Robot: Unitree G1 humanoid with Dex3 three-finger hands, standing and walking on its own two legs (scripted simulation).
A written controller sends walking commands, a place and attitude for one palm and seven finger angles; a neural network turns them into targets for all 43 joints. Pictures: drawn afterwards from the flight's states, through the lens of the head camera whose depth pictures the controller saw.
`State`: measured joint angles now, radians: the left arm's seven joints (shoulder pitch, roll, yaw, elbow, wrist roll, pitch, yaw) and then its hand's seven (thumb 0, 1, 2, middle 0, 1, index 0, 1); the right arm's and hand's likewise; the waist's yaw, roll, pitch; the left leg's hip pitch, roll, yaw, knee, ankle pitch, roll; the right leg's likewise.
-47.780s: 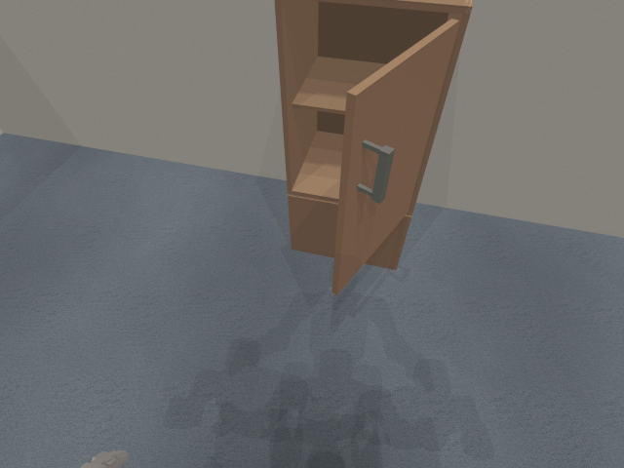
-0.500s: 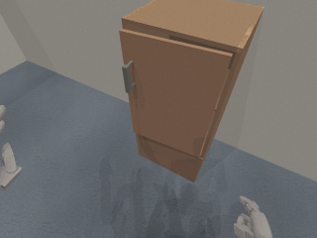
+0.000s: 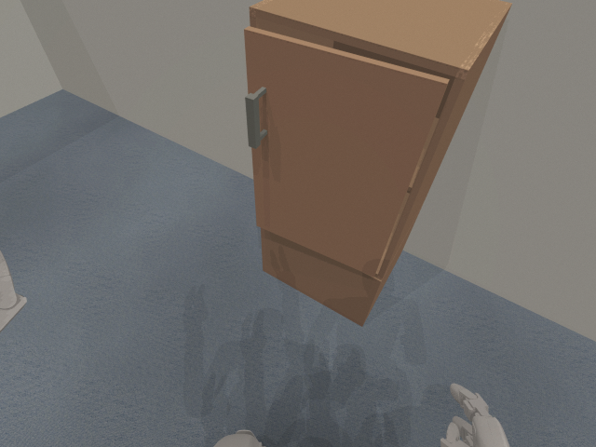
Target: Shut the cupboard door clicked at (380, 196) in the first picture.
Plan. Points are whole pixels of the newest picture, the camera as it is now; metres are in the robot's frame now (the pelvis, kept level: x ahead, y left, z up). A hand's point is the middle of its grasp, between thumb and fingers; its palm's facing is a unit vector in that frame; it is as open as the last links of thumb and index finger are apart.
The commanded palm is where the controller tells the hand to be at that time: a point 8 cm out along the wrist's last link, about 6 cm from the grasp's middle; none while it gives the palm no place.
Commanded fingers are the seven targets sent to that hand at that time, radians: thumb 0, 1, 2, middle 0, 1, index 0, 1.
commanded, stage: step back with the hand held close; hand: left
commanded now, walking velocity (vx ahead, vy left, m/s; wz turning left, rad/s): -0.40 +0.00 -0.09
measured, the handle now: (258, 117) +0.76 +0.12 +0.02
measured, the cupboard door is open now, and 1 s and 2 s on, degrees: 4 4 4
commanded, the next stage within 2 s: stop stepping back and stand still in 0.44 s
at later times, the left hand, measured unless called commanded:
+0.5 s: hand out of the picture +0.13 +0.28 +0.19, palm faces +0.43 -0.82 -0.38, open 7.4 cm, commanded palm +0.07 +0.31 +0.20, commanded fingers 0.00 0.90 0.90 -0.20 -0.30 -0.20 -0.30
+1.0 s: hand out of the picture +0.07 +0.31 +0.18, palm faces +0.42 -0.85 -0.30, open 7.4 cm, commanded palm +0.00 +0.34 +0.20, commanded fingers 0.00 0.90 0.90 -0.20 -0.30 -0.20 -0.30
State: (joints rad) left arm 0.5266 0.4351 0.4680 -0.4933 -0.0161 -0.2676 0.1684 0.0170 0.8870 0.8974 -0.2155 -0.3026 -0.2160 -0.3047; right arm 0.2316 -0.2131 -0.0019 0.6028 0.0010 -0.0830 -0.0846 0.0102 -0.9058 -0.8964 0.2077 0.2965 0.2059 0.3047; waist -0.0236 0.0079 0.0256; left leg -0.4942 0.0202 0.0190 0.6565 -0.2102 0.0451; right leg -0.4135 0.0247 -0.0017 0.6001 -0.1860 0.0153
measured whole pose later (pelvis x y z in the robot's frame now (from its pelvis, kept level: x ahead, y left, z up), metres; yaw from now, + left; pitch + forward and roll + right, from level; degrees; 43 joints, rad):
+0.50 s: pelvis -0.09 +0.02 +0.00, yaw -4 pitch +2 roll -4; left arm 0.50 0.42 0.45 -0.54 -0.07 -0.27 0.16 0.02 0.89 0.90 -0.21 -0.30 -0.21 -0.30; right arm 0.14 -0.15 0.02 0.66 -0.03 -0.13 -0.05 0.01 -0.91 -0.90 0.21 0.30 0.21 0.30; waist 0.05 0.00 -0.01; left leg -0.59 0.10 0.09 0.52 -0.10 -0.02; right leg -0.19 0.05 0.01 0.52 -0.37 0.00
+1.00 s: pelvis -0.17 +0.06 +0.00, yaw -7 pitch -3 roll -2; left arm 0.41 0.38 0.42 -0.39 -0.03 -0.16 0.20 0.02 0.89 0.90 -0.21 -0.30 -0.22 -0.30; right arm 0.30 -0.23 -0.01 0.71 0.00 -0.08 -0.11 0.01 -0.91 -0.90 0.20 0.30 0.20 0.30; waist -0.02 -0.03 -0.04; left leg -0.39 0.01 0.01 0.64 -0.21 0.03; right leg -0.31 0.00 -0.03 0.75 -0.45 0.00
